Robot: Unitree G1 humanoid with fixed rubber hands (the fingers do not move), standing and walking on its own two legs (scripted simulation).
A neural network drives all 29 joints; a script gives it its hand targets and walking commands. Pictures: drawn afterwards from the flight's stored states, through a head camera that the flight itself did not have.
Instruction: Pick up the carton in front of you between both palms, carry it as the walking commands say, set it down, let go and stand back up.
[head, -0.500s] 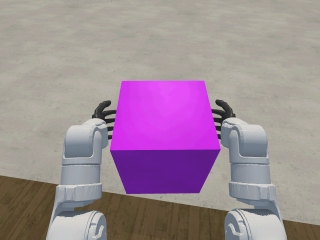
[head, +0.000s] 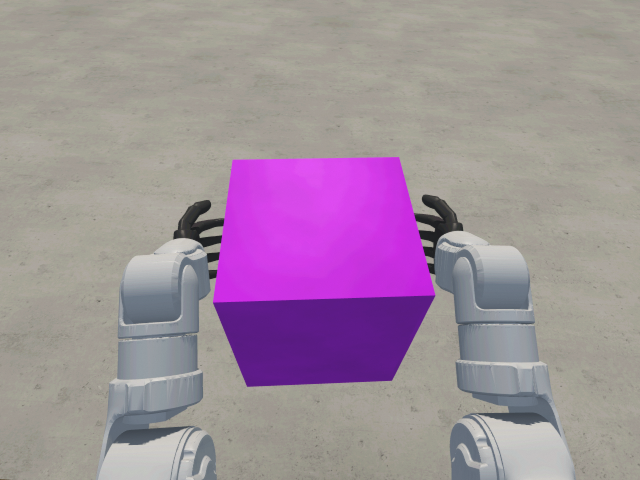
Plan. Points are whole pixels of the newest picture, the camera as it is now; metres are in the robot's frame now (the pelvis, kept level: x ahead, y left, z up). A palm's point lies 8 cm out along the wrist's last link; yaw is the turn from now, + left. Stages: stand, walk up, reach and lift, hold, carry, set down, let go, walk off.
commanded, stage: carry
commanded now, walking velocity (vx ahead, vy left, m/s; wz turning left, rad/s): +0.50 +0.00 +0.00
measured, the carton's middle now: (318, 278) +0.38 -0.02 +0.05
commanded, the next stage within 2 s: none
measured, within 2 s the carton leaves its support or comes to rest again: neither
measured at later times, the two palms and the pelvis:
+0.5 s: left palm (202, 139) +0.64 +0.15 +0.11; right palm (378, 132) +0.65 -0.15 +0.10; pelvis +0.29 -0.01 -0.02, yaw -1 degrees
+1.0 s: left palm (229, 86) +0.88 +0.13 +0.08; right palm (366, 83) +0.87 -0.17 +0.09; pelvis +0.58 -0.01 -0.01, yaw -2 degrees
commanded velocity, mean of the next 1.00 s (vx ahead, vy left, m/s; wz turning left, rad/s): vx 0.50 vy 0.00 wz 0.00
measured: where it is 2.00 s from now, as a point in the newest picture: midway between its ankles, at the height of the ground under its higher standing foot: (297, 276)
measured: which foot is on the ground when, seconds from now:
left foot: down 0.00-0.02, up 0.04-0.54, down 0.56-1.00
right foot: up 0.00-0.02, down 0.04-0.56, up 0.58-1.00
